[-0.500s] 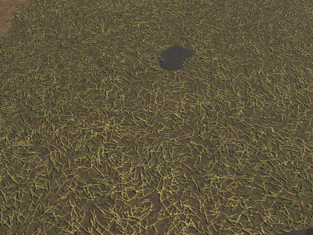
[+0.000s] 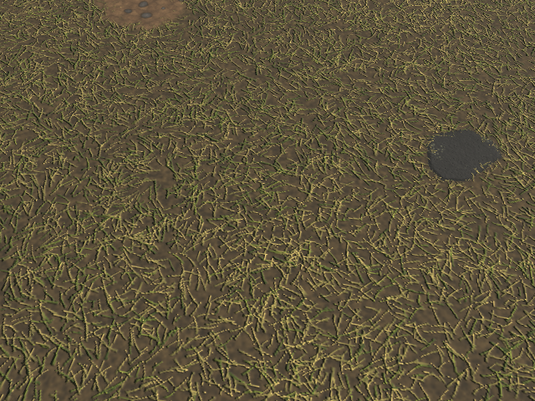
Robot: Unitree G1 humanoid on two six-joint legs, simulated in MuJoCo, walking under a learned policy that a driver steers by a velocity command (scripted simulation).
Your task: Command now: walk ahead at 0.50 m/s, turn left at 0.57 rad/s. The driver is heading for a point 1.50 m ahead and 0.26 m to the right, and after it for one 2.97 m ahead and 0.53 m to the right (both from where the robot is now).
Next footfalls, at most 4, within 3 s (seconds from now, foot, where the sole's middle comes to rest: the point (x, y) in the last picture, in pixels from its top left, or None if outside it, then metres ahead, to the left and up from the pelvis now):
0.46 right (340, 400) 0.44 -0.15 -0.76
0.94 left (280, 282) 0.74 0.00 -0.76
1.40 right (393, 247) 0.86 -0.32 -0.76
1.90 left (311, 161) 1.18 -0.10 -0.76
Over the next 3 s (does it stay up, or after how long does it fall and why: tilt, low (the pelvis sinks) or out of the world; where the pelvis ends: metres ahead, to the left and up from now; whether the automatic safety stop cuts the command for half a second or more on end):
stays up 1.49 -0.19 0.01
